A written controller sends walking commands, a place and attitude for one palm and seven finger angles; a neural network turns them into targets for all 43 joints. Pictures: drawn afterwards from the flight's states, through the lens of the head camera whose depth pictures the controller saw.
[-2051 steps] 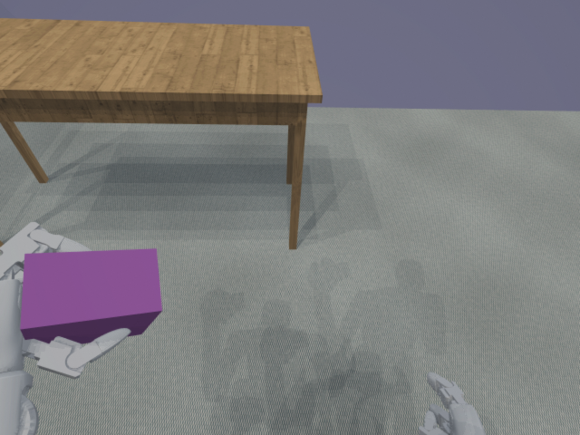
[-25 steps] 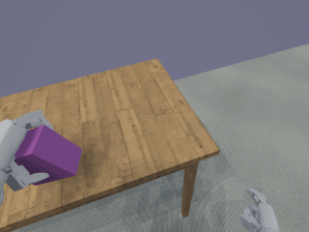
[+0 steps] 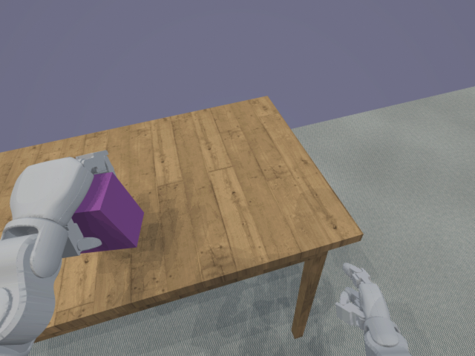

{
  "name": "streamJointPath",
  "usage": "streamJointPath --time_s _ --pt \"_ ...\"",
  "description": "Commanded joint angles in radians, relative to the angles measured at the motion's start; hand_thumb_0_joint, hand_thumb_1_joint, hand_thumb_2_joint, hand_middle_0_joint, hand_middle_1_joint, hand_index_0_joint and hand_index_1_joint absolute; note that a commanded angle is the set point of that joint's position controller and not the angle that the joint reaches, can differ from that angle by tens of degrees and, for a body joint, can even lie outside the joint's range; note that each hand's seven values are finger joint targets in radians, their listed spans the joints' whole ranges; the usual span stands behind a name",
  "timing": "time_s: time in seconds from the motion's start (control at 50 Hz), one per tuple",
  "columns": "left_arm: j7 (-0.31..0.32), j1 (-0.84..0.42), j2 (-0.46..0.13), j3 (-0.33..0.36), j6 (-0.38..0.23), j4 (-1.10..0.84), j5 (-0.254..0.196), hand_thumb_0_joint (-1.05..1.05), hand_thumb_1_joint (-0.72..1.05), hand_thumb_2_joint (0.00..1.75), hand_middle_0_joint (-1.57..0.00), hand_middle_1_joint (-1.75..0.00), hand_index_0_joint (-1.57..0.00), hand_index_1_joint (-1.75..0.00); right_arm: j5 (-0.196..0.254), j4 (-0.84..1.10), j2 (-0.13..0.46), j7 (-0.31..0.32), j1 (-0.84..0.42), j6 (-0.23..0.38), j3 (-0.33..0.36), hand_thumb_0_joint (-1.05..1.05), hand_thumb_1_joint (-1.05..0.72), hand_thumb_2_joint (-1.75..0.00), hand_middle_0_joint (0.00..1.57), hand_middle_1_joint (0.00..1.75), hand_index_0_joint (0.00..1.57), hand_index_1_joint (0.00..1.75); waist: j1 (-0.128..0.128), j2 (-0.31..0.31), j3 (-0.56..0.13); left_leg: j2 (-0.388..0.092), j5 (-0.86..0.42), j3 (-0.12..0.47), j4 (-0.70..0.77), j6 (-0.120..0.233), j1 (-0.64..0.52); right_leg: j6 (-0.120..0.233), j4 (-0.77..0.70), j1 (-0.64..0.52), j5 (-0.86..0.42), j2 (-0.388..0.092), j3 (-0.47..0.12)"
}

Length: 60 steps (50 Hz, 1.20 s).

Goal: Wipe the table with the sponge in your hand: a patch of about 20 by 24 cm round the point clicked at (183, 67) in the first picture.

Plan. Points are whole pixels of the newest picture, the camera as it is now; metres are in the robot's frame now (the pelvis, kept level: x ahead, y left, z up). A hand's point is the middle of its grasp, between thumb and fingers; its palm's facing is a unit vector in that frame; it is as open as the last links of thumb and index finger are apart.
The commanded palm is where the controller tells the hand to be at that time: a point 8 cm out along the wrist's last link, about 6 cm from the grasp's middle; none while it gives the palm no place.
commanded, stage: turn the palm down, sponge in hand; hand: left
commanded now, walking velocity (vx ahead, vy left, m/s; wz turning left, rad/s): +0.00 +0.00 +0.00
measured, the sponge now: (94, 221) +0.24 +0.28 +0.13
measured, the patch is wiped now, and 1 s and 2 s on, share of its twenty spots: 0.00 0.00 0.00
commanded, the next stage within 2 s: move the sponge above the wiping area in 0.58 s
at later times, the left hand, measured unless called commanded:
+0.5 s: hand (83, 192) +0.24 +0.26 +0.20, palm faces +0.22 +0.01 -0.98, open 10.4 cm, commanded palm +0.19 +0.25 +0.24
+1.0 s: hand (74, 200) +0.24 +0.27 +0.19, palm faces +0.18 -0.02 -0.98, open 10.4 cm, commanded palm +0.19 +0.26 +0.23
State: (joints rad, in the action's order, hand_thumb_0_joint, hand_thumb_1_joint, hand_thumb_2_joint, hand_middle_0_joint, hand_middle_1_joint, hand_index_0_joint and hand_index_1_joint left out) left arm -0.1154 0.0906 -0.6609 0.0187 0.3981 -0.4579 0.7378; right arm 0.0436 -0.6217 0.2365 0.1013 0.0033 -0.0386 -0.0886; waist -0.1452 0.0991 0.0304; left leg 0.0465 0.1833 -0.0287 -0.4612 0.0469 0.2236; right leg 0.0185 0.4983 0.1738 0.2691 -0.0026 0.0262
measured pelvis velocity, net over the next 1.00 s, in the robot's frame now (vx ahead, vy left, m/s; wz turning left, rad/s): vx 0.01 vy -0.05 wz -0.02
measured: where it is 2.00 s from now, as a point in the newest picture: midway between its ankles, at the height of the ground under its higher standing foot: outside the picture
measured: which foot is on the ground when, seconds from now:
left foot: down 0.00-1.00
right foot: down 0.00-1.00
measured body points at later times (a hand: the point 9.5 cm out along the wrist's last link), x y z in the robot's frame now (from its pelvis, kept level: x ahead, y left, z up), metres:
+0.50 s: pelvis +0.00 -0.03 +0.00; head -0.01 -0.09 +0.45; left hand +0.23 +0.26 +0.25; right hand +0.28 -0.20 -0.07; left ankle +0.04 +0.09 -0.74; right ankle +0.00 -0.11 -0.74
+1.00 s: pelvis +0.01 -0.05 +0.00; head -0.01 -0.11 +0.44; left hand +0.22 +0.27 +0.24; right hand +0.27 -0.25 -0.08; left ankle +0.04 +0.09 -0.74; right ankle +0.00 -0.11 -0.74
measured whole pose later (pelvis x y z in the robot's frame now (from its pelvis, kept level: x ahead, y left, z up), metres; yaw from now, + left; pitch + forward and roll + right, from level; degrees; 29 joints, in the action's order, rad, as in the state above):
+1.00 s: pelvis +0.01 -0.05 +0.00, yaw -1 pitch -4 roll +1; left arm -0.11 0.11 -0.65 0.13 0.49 -0.30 0.76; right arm 0.07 -0.66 0.28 0.07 0.00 -0.04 -0.04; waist -0.12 0.14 -0.01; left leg -0.01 0.20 -0.02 -0.46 -0.01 0.20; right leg 0.08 0.50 0.15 0.28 0.06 0.03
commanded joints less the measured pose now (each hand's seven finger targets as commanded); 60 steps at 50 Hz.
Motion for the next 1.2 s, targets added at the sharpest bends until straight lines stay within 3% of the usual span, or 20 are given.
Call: streamJointPath --time_s 0.0,0.08,0.18,0.26,0.34,0.36,0.38,0.4,0.48,0.58,0.7,0.76,0.82,0.86,0.88,0.94,1.04,1.08,1.16,1.18 --pt "0.103 -0.283 -0.251 0.277 0.057 -0.084 0.038 0.00 0.10 1.30 -1.20 -1.60 -1.20 -1.60 0.003 0.145 0.099 -0.015 -0.238 0.048 0.041 0.00 -0.90 -0.90 0.20 0.30 0.20 0.30 -0.020 0.047 -0.228 -0.070 -0.072 0.147 0.114 -0.046 -0.092 0.046 -0.080 -0.017 -0.080 0.009 -0.057" --pt "0.045 -0.195 -0.126 0.162 0.110 -0.062 0.007 0.00 0.10 1.30 -1.20 -1.60 -1.20 -1.60 0.022 0.168 0.105 -0.023 -0.272 0.038 0.037 0.00 -0.90 -0.90 0.20 0.30 0.20 0.30 0.000 -0.033 -0.195 -0.057 -0.067 0.111 0.098 -0.036 -0.069 0.036 -0.105 -0.006 -0.095 0.005 -0.047" --pt "0.011 -0.205 -0.080 0.070 0.106 -0.108 0.047 0.00 0.10 1.30 -1.20 -1.60 -1.20 -1.60 0.028 0.192 0.101 -0.015 -0.278 0.054 0.035 0.00 -0.90 -0.90 0.20 0.30 0.20 0.30 0.026 -0.053 -0.188 -0.047 -0.005 0.109 0.095 -0.018 -0.074 0.030 -0.114 0.011 -0.041 0.006 -0.059" --pt "0.040 -0.360 -0.282 0.201 0.065 -0.228 0.146 0.00 0.10 1.30 -1.20 -1.60 -1.20 -1.60 0.006 0.181 0.104 -0.002 -0.309 0.068 0.036 0.00 -0.90 -0.90 0.20 0.30 0.20 0.30 -0.001 0.040 -0.283 -0.032 -0.053 0.124 0.088 -0.009 -0.121 0.056 -0.097 -0.043 -0.034 0.026 -0.141" --pt "0.075 -0.385 -0.319 0.237 0.027 -0.127 0.196 0.00 0.10 1.30 -1.20 -1.60 -1.20 -1.60 -0.016 0.145 0.099 -0.012 -0.259 0.066 0.042 0.00 -0.90 -0.90 0.20 0.30 0.20 0.30 -0.014 0.037 -0.290 -0.019 -0.189 0.129 0.059 -0.017 -0.150 0.070 -0.119 -0.049 -0.097 0.007 -0.155" --pt "0.083 -0.377 -0.341 0.276 0.042 -0.103 0.197 0.00 0.10 1.30 -1.20 -1.60 -1.20 -1.60 -0.011 0.139 0.101 -0.016 -0.295 0.069 0.043 0.00 -0.90 -0.90 0.20 0.30 0.20 0.30 -0.031 0.036 -0.269 -0.018 -0.180 0.133 0.057 -0.018 -0.143 0.088 -0.131 -0.050 -0.094 0.020 -0.195" --pt "0.087 -0.370 -0.251 0.213 0.038 -0.100 0.162 0.00 0.10 1.30 -1.20 -1.60 -1.20 -1.60 -0.005 0.141 0.085 -0.021 -0.276 0.068 0.045 0.00 -0.90 -0.90 0.20 0.30 0.20 0.30 -0.007 0.007 -0.272 -0.026 -0.202 0.115 0.047 -0.018 -0.147 0.071 -0.125 -0.057 -0.132 0.002 -0.160" --pt "0.089 -0.336 -0.269 0.246 0.045 -0.053 0.135 0.00 0.10 1.30 -1.20 -1.60 -1.20 -1.60 -0.002 0.133 0.094 -0.026 -0.263 0.065 0.051 0.00 -0.90 -0.90 0.20 0.30 0.20 0.30 -0.017 -0.016 -0.261 -0.029 -0.207 0.112 0.046 -0.023 -0.139 0.066 -0.127 -0.055 -0.160 -0.004 -0.160" --pt "0.037 -0.242 -0.135 0.158 0.105 0.003 0.041 0.00 0.10 1.30 -1.20 -1.60 -1.20 -1.60 0.022 0.142 0.102 -0.033 -0.296 0.056 0.049 0.00 -0.90 -0.90 0.20 0.30 0.20 0.30 0.001 -0.079 -0.204 -0.034 -0.166 0.086 0.037 -0.022 -0.094 0.036 -0.133 -0.029 -0.194 -0.021 -0.143" --pt "-0.019 -0.189 -0.084 0.067 0.121 -0.023 0.049 0.00 0.10 1.30 -1.20 -1.60 -1.20 -1.60 0.030 0.175 0.107 -0.023 -0.288 0.057 0.042 0.00 -0.90 -0.90 0.20 0.30 0.20 0.30 0.027 -0.092 -0.155 -0.028 -0.111 0.072 0.030 -0.012 -0.067 0.024 -0.140 0.010 -0.144 -0.021 -0.132" --pt "0.030 -0.309 -0.353 0.264 0.062 -0.127 0.173 0.00 0.10 1.30 -1.20 -1.60 -1.20 -1.60 -0.005 0.171 0.108 -0.009 -0.271 0.066 0.053 0.00 -0.90 -0.90 0.20 0.30 0.20 0.30 -0.007 -0.025 -0.302 -0.003 -0.213 0.076 0.000 -0.004 -0.118 0.045 -0.098 -0.076 -0.216 -0.020 -0.198" --pt "0.072 -0.314 -0.375 0.318 0.032 -0.132 0.174 0.00 0.10 1.30 -1.20 -1.60 -1.20 -1.60 -0.008 0.159 0.103 -0.016 -0.279 0.069 0.061 0.00 -0.90 -0.90 0.20 0.30 0.20 0.30 -0.025 0.017 -0.306 -0.003 -0.244 0.088 -0.007 -0.009 -0.148 0.071 -0.112 -0.084 -0.261 -0.006 -0.241" --pt "0.093 -0.252 -0.282 0.284 0.024 -0.026 0.101 0.00 0.10 1.30 -1.20 -1.60 -1.20 -1.60 0.007 0.140 0.101 -0.024 -0.241 0.067 0.072 0.00 -0.90 -0.90 0.20 0.30 0.20 0.30 -0.003 -0.009 -0.249 -0.020 -0.221 0.076 0.000 -0.019 -0.121 0.048 -0.120 -0.072 -0.277 -0.024 -0.206" --pt "0.079 -0.174 -0.266 0.297 0.061 0.032 0.067 0.00 0.10 1.30 -1.20 -1.60 -1.20 -1.60 0.013 0.137 0.112 -0.027 -0.290 0.067 0.072 0.00 -0.90 -0.90 0.20 0.30 0.20 0.30 -0.020 -0.029 -0.192 -0.021 -0.190 0.076 -0.002 -0.022 -0.092 0.053 -0.127 -0.045 -0.260 -0.021 -0.226" --pt "0.063 -0.133 -0.200 0.240 0.073 0.018 0.041 0.00 0.10 1.30 -1.20 -1.60 -1.20 -1.60 0.020 0.147 0.108 -0.029 -0.273 0.064 0.073 0.00 -0.90 -0.90 0.20 0.30 0.20 0.30 -0.001 -0.050 -0.193 -0.030 -0.180 0.061 -0.002 -0.019 -0.078 0.030 -0.120 -0.051 -0.260 -0.036 -0.191" --pt "0.010 -0.073 -0.198 0.211 0.097 0.056 0.019 0.00 0.10 1.30 -1.20 -1.60 -1.20 -1.60 0.027 0.154 0.125 -0.021 -0.256 0.056 0.070 0.00 -0.90 -0.90 0.20 0.30 0.20 0.30 0.015 -0.103 -0.138 -0.025 -0.137 0.061 0.003 -0.013 -0.039 0.010 -0.131 -0.020 -0.224 -0.038 -0.175" --pt "-0.034 -0.170 -0.231 0.166 0.052 0.001 0.075 0.00 0.10 1.30 -1.20 -1.60 -1.20 -1.60 0.021 0.169 0.125 0.005 -0.247 0.082 0.065 0.00 -0.90 -0.90 0.20 0.30 0.20 0.30 0.038 -0.103 -0.169 -0.016 -0.096 0.069 0.002 0.004 -0.073 0.007 -0.134 0.011 -0.133 -0.036 -0.170" --pt "-0.022 -0.242 -0.248 0.169 -0.006 -0.098 0.115 0.00 0.10 1.30 -1.20 -1.60 -1.20 -1.60 0.008 0.178 0.111 0.012 -0.257 0.106 0.064 0.00 -0.90 -0.90 0.20 0.30 0.20 0.30 0.033 -0.044 -0.232 -0.013 -0.123 0.075 -0.001 0.011 -0.124 0.021 -0.128 -0.001 -0.114 -0.027 -0.159" --pt "0.057 -0.281 -0.397 0.343 -0.120 -0.115 0.150 0.00 0.10 1.30 -1.20 -1.60 -1.20 -1.60 -0.015 0.141 0.108 0.026 -0.228 0.134 0.071 0.00 -0.90 -0.90 0.20 0.30 0.20 0.30 -0.003 -0.005 -0.281 -0.009 -0.177 0.102 0.003 0.004 -0.188 0.057 -0.145 -0.024 -0.153 -0.001 -0.205" --pt "0.079 -0.307 -0.328 0.302 -0.136 -0.094 0.148 0.00 0.10 1.30 -1.20 -1.60 -1.20 -1.60 -0.015 0.136 0.090 0.024 -0.204 0.134 0.071 0.00 -0.90 -0.90 0.20 0.30 0.20 0.30 0.013 -0.010 -0.283 -0.017 -0.194 0.092 0.008 0.001 -0.183 0.049 -0.135 -0.033 -0.171 -0.011 -0.159"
